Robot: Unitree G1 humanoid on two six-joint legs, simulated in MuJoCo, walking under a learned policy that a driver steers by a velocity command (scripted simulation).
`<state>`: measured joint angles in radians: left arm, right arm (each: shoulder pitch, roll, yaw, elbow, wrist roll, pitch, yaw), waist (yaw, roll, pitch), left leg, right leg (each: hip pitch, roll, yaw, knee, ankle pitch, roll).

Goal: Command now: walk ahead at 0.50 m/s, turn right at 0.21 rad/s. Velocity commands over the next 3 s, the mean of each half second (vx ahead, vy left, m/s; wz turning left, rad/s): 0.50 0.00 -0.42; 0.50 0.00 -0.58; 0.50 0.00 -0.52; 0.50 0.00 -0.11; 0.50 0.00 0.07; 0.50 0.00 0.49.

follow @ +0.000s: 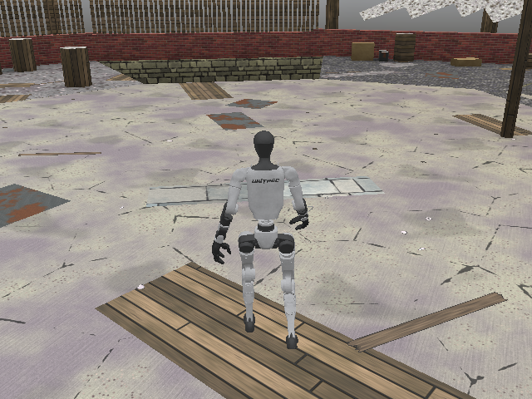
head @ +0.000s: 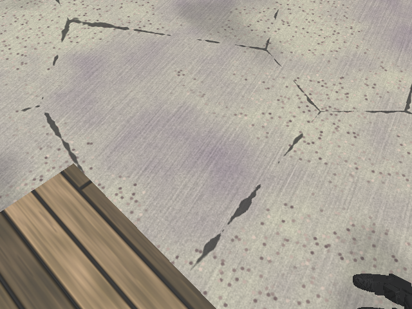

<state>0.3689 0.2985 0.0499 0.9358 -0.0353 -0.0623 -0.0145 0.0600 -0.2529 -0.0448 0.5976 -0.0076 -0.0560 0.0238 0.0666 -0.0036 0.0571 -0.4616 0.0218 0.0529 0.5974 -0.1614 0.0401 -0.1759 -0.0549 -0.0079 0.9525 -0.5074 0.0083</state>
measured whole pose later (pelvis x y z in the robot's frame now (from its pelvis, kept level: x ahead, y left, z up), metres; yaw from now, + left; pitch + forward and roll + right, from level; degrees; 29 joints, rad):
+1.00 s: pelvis +0.55 -0.13 +0.00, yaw -34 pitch +2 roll +2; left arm 0.36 0.30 0.08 0.76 -0.03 -0.02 0.02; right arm 0.05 -0.27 -0.06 0.69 -0.01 -0.13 0.02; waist 0.06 -0.03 0.01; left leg -0.44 -0.04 -0.01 0.53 -0.12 0.01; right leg -0.19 0.08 0.22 0.86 -0.53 -0.05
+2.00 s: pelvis +0.93 -0.53 +0.00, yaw -51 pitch +2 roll -1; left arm 0.40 0.30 0.07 0.84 -0.01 -0.04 0.01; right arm 0.04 -0.27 -0.03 0.76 0.01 -0.09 0.05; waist 0.06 0.02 0.01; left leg -0.50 0.02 0.02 0.50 -0.05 0.06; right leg 0.06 0.03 0.00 0.36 -0.45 -0.01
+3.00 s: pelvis +1.30 -0.93 +0.00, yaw -31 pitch +1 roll -3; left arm 0.30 0.30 0.09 0.90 -0.02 -0.06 0.01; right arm 0.07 -0.27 -0.06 0.70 0.02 -0.01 0.05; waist 0.07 0.02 0.04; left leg -0.57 0.07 0.05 0.63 -0.12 0.08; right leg 0.10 -0.04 -0.28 0.30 -0.40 0.07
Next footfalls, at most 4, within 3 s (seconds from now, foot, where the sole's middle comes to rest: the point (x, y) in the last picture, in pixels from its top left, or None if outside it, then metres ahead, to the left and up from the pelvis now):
0.46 right None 0.38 -0.18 -0.76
0.94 left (256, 227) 0.72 -0.11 -0.76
1.46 right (368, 226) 0.75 -0.50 -0.76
2.00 left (375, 144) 1.13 -0.59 -0.76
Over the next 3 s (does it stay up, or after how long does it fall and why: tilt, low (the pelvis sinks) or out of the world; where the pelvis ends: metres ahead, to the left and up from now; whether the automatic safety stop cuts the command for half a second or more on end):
stays up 1.30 -0.93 0.00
